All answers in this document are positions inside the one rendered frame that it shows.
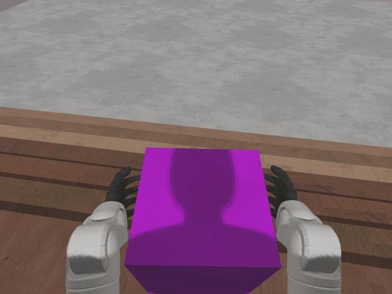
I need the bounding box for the carton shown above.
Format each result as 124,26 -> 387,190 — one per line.
124,148 -> 282,294

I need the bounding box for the robot left hand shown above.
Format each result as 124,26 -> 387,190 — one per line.
105,167 -> 141,218

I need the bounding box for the robot right forearm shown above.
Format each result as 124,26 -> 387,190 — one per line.
276,200 -> 342,294

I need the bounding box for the robot right hand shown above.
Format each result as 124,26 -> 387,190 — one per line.
263,165 -> 297,219

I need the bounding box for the robot left forearm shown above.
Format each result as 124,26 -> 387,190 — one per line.
66,201 -> 128,294

